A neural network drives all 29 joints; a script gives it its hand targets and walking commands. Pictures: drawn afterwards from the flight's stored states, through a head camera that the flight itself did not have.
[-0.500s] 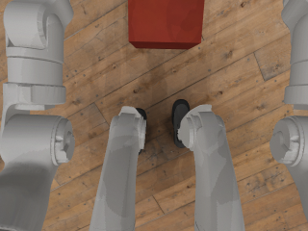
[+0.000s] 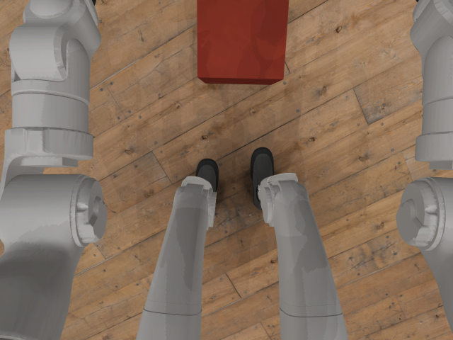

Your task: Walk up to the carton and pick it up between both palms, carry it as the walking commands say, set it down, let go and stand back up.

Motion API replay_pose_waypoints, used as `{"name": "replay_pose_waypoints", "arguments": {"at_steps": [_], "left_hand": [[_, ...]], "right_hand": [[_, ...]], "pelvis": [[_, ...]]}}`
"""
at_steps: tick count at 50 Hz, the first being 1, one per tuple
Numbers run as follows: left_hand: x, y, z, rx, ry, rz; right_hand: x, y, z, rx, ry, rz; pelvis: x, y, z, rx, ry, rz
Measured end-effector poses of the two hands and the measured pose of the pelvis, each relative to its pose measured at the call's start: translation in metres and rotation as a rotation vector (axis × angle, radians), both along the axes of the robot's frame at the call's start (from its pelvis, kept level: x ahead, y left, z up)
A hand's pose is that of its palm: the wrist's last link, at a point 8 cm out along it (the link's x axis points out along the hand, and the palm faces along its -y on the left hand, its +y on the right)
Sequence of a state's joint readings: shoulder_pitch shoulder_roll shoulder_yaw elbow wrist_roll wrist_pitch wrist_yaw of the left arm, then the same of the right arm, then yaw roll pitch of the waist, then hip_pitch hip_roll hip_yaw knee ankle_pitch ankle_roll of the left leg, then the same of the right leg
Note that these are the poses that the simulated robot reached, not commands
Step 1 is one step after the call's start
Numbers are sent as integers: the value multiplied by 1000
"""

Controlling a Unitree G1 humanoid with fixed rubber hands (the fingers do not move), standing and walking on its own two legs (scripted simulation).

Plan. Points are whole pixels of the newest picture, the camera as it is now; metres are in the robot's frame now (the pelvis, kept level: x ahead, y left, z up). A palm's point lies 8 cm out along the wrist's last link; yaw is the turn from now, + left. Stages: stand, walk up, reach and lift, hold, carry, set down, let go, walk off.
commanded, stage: let go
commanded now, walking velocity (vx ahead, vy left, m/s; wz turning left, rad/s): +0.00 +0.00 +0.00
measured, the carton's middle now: (240, 32) +0.59 -0.01 -0.54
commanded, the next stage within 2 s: stand in 1.28 s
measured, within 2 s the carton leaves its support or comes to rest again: neither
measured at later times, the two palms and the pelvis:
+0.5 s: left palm (20, 187) +0.34 +0.22 -0.03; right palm out of the picture +0.34 -0.24 -0.02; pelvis +0.03 +0.00 +0.06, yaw +0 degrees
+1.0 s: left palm out of the picture +0.27 +0.22 +0.05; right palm out of the picture +0.27 -0.27 +0.06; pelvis +0.12 -0.01 +0.12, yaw +0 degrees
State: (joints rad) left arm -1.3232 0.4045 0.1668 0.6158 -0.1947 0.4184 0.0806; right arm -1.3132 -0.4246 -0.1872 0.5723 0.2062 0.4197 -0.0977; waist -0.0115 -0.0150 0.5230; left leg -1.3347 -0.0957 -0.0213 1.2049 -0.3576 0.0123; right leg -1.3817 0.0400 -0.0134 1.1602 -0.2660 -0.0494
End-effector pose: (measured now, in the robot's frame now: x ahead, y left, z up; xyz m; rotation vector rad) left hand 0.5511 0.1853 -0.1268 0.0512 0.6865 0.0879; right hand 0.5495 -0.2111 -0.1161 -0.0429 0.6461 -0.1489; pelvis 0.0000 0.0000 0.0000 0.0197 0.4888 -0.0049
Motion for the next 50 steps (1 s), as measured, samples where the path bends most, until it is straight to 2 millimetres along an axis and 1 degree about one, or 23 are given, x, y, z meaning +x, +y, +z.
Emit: {"name": "replay_pose_waypoints", "arguments": {"at_steps": [2, 5, 8, 13, 20, 23, 26, 28, 34, 38, 42, 46, 50], "left_hand": [[-8, 2, -1, 11, 4, -5], [-30, 6, 1, 37, 11, -25], [-59, 10, 8, 57, 32, -48], [-108, 17, 29, 65, 81, -71], [-176, 26, 65, 61, 157, -89], [-201, 30, 83, 61, 169, -85], [-221, 36, 100, 57, 183, -54], [-230, 39, 112, 51, 174, -39], [-242, 36, 144, 39, 123, -20], [-257, 33, 158, 43, 127, -18], [-273, 32, 165, 44, 148, -17], [-280, 32, 170, 44, 162, -9], [-276, 32, 173, 44, 159, -5]], "right_hand": [[-10, -3, -5, -8, 29, -3], [-37, -10, -12, -32, 83, -2], [-67, -16, -5, -51, 107, 14], [-113, -25, 20, -74, 146, 48], [-175, -29, 64, -56, 175, 47], [-200, -30, 84, -40, 174, 32], [-219, -32, 104, -30, 169, 8], [-227, -35, 115, -23, 160, 0], [-244, -43, 148, -39, 126, 11], [-263, -48, 160, -44, 139, -3], [-279, -53, 167, -48, 159, -12], [-283, -57, 172, -51, 165, -19], [-276, -57, 177, -51, 152, -14]], "pelvis": [[2, 1, 3, -1, -6, 0], [4, 1, 9, -3, -24, 0], [7, 1, 15, -4, -49, 1], [10, 1, 28, -6, -120, -1], [15, -1, 50, -11, -245, -4], [23, -1, 58, -11, -238, -2], [35, -2, 65, -10, -208, -2], [43, -2, 71, -9, -210, -2], [63, -5, 90, -8, -286, 1], [80, -8, 103, -6, -343, 2], [97, -11, 113, -5, -389, 3], [109, -13, 119, -5, -415, 2], [118, -14, 122, -5, -431, 3]]}}
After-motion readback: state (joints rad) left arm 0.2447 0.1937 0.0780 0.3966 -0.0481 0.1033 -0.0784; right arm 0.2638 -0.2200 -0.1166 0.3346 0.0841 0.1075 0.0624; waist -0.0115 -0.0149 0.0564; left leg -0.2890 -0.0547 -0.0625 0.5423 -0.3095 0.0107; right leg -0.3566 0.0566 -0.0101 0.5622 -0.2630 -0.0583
